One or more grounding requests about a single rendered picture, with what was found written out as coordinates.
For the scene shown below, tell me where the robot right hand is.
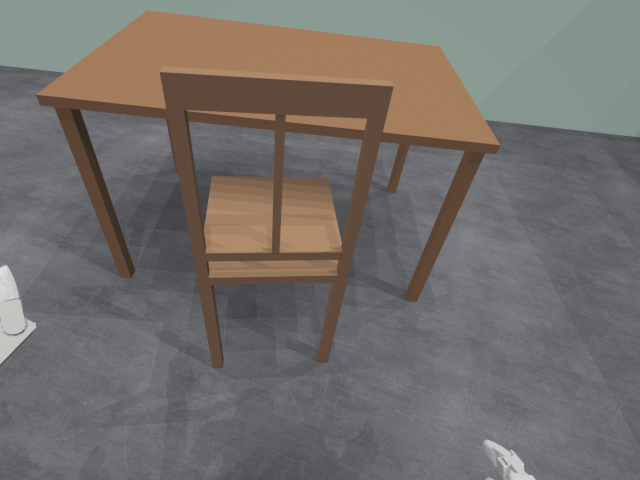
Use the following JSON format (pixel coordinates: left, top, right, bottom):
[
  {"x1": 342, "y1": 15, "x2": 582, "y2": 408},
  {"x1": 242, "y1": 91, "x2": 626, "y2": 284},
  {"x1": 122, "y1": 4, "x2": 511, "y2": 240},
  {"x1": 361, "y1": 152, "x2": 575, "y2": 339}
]
[{"x1": 483, "y1": 440, "x2": 536, "y2": 480}]

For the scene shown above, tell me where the robot left hand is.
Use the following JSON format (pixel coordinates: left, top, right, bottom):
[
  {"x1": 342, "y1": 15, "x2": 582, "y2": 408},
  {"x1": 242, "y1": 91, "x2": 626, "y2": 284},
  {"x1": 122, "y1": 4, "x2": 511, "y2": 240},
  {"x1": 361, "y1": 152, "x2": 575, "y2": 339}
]
[{"x1": 0, "y1": 189, "x2": 36, "y2": 366}]

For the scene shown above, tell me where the table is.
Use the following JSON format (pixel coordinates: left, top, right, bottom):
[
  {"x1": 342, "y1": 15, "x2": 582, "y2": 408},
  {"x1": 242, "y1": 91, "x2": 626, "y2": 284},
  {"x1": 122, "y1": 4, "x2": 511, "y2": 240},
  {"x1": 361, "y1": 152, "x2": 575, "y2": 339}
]
[{"x1": 36, "y1": 10, "x2": 500, "y2": 302}]

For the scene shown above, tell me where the chair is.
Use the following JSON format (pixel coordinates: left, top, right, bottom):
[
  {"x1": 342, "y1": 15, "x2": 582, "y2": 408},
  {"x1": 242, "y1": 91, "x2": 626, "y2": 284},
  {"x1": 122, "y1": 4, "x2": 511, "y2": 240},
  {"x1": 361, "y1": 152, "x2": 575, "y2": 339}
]
[{"x1": 160, "y1": 66, "x2": 394, "y2": 369}]

